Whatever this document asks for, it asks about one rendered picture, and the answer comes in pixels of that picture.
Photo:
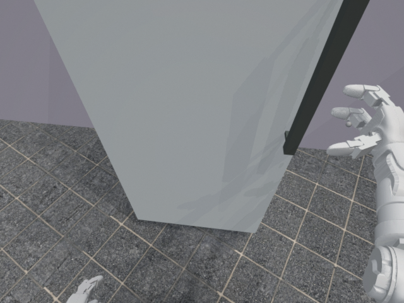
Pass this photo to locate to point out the right robot hand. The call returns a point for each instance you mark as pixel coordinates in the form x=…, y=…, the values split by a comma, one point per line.
x=387, y=123

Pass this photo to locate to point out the left robot hand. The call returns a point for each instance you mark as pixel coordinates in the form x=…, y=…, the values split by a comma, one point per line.
x=85, y=290

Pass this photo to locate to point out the fridge door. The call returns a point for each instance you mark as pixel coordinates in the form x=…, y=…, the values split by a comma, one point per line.
x=191, y=98

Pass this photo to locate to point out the right robot forearm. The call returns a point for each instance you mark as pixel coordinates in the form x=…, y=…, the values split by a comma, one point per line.
x=388, y=165

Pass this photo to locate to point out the robot right upper arm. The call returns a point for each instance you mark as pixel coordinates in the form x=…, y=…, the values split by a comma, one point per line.
x=383, y=278

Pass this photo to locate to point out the handle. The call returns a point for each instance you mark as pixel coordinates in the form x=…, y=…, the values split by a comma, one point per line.
x=346, y=22

